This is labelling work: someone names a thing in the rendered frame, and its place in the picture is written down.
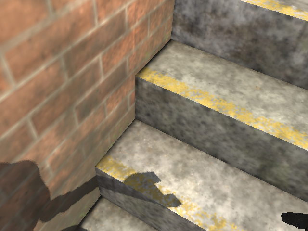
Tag right robot hand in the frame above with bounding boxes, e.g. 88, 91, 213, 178
281, 212, 308, 231

